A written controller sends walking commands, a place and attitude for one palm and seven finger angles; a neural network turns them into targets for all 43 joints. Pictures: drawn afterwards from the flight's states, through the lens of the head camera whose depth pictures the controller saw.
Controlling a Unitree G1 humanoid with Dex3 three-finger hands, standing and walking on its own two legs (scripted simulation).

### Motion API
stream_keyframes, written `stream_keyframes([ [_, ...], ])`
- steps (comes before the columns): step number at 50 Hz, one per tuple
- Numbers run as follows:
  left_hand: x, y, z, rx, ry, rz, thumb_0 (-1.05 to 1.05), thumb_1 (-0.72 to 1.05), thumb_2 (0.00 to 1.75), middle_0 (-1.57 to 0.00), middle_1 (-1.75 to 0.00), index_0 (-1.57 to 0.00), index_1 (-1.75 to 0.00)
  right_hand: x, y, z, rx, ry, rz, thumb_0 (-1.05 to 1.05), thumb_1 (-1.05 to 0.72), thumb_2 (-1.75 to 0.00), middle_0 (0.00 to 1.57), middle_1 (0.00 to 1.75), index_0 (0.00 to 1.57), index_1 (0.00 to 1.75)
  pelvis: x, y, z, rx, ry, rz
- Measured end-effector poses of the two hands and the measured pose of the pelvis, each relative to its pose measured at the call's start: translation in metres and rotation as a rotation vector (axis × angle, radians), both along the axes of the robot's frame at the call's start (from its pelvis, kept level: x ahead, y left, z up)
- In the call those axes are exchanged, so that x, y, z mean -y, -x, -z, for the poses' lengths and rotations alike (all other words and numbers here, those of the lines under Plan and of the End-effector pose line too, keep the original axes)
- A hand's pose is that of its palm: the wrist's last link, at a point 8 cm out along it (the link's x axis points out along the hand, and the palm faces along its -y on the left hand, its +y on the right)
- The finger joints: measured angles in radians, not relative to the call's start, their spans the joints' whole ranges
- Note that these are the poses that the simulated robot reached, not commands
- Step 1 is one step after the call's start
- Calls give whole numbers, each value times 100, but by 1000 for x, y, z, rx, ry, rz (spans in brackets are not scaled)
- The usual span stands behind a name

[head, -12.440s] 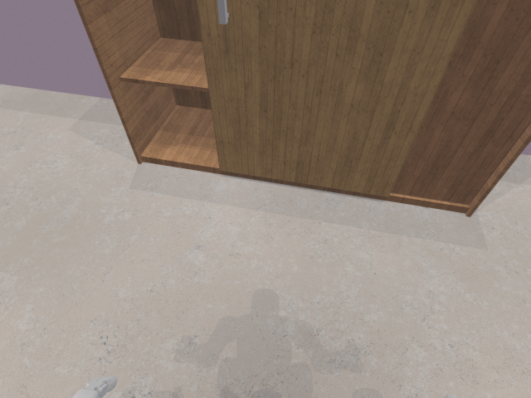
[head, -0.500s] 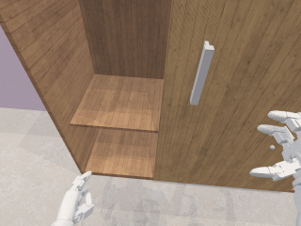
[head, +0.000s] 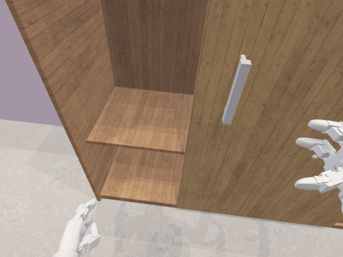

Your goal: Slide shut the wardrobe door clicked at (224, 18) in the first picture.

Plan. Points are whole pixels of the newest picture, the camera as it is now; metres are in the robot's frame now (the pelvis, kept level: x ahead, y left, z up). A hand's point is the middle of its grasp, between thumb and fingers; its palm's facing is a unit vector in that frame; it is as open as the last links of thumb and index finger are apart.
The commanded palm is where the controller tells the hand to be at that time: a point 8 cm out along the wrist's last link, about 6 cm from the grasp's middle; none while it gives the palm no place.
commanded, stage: raise the hand with hooked fingers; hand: right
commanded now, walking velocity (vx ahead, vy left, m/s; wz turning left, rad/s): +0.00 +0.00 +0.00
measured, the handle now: (234, 91) +0.51 -0.17 +0.14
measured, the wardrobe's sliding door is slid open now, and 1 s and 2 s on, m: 0.47 0.47 0.47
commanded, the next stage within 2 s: move the hooked fingers beside the handle in 0.26 s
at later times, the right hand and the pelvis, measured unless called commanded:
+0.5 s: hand (320, 154) +0.27 -0.28 +0.17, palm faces +0.23 +0.97 -0.01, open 14.0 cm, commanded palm +0.25 -0.32 +0.17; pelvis -0.01 +0.00 +0.00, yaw +0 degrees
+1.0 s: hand (298, 134) +0.33 -0.26 +0.16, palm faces +0.19 +0.98 +0.00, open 14.0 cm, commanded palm +0.30 -0.30 +0.16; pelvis +0.00 +0.00 +0.00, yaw +1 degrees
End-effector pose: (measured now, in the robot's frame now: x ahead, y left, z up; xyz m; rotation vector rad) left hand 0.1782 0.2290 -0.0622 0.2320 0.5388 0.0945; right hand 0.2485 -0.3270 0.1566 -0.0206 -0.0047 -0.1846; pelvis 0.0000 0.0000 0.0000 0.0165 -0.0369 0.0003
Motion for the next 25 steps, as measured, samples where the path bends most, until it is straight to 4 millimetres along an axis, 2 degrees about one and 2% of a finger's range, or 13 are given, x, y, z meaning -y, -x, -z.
stream_keyframes([
  [6, -1, 6, -1, -11, -14, 4, 2, 90, 90, -20, -30, -20, -30, -1, 6, -9, 91, 25, 47, -2, 50, -30, 30, 120, 30, 120, -3, 1, 0, 11, -1, -2],
  [10, 1, 7, 0, -7, -4, 3, 2, 90, 90, -20, -30, -20, -30, 0, 6, -15, 93, 37, 42, -2, 50, -30, 30, 120, 30, 120, -3, 2, -1, 18, -2, 1],
  [16, 6, 4, 0, 7, 13, 0, 2, 90, 90, -20, -30, -20, -30, -1, 6, -13, 40, 27, 18, -2, 50, -30, 30, 120, 30, 120, -2, 4, -1, 17, -2, 1],
  [25, 8, 2, -2, 12, 4, 12, 2, 90, 90, -20, -30, -20, -30, 2, 6, -11, 64, 4, 42, -2, 50, -30, 30, 120, 30, 120, -2, 6, 0, 19, -2, 5],
])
